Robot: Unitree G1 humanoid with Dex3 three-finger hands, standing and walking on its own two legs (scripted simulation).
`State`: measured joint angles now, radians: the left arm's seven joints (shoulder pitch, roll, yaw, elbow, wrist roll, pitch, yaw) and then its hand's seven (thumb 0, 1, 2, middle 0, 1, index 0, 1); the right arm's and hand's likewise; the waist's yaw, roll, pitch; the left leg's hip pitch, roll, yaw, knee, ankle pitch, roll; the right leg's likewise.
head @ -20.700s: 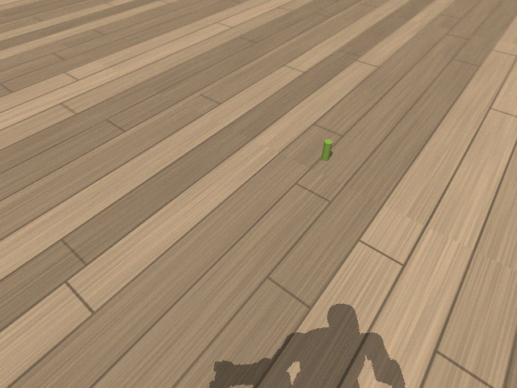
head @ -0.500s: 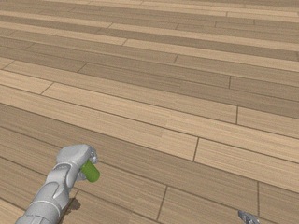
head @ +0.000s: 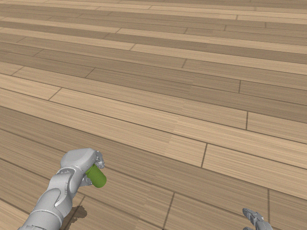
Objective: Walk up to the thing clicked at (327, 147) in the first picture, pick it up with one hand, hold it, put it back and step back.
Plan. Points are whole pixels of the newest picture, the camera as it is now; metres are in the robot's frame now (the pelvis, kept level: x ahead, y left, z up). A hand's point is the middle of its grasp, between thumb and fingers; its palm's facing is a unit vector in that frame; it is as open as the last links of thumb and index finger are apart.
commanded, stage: hold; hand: left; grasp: from above
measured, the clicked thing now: (93, 174) +0.32 +0.21 -0.07
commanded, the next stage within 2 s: crouch in 0.88 s
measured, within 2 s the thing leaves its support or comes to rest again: neither
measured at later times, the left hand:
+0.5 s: hand (81, 171) +0.30 +0.22 -0.01, palm faces -0.41 -0.07 -0.91, open 7.0 cm
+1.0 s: hand (82, 166) +0.31 +0.22 -0.01, palm faces -0.41 -0.07 -0.91, open 7.0 cm
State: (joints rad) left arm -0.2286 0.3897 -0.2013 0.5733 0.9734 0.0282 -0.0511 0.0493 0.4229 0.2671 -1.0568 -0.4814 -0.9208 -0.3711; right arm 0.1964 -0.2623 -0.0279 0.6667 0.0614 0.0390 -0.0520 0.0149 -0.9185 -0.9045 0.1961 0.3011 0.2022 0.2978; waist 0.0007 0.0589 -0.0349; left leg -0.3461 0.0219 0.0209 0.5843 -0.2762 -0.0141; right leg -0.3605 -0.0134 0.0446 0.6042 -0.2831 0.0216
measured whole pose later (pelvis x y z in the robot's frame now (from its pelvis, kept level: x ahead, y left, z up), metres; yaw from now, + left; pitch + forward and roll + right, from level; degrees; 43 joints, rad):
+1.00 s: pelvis +0.01 +0.00 +0.01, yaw +0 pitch +1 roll +0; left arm -0.24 0.40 -0.21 0.54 0.97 0.03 -0.08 0.04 0.43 0.26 -1.04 -0.49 -0.91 -0.38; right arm 0.19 -0.26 -0.03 0.66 0.07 0.07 -0.06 0.02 -0.92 -0.90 0.20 0.30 0.20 0.30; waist 0.01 0.06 -0.02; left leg -0.24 0.02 0.03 0.47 -0.25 -0.01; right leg -0.26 -0.02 0.05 0.49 -0.25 0.02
